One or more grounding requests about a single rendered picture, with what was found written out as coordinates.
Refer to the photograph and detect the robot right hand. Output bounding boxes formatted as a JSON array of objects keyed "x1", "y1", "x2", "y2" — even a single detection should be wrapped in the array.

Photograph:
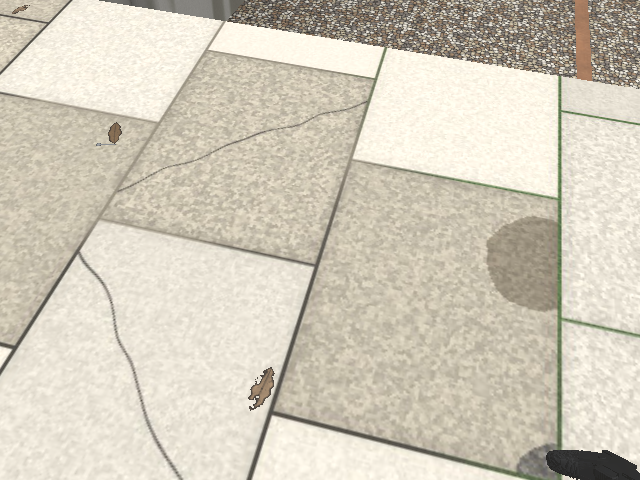
[{"x1": 546, "y1": 450, "x2": 640, "y2": 480}]

